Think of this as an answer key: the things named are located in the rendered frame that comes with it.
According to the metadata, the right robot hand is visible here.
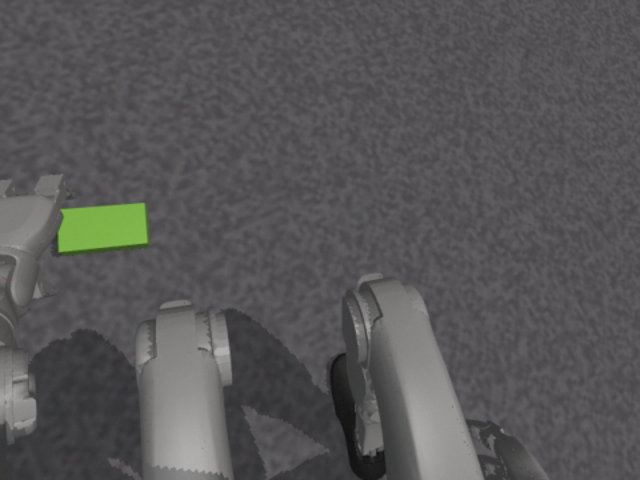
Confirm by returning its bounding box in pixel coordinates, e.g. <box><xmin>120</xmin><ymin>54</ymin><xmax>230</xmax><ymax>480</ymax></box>
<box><xmin>465</xmin><ymin>420</ymin><xmax>549</xmax><ymax>480</ymax></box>

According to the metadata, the left robot hand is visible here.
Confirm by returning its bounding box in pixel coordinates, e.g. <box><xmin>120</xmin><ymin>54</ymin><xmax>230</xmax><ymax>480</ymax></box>
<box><xmin>0</xmin><ymin>174</ymin><xmax>77</xmax><ymax>299</ymax></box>

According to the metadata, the right robot foot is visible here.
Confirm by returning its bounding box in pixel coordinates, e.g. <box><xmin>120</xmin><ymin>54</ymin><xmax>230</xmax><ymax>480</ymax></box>
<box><xmin>330</xmin><ymin>353</ymin><xmax>386</xmax><ymax>480</ymax></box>

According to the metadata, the left robot arm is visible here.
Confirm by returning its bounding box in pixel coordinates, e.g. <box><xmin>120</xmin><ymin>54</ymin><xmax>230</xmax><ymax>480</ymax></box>
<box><xmin>0</xmin><ymin>247</ymin><xmax>39</xmax><ymax>480</ymax></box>

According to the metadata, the small box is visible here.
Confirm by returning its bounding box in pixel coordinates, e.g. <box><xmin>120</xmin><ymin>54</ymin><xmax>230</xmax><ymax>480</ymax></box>
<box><xmin>58</xmin><ymin>203</ymin><xmax>151</xmax><ymax>256</ymax></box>

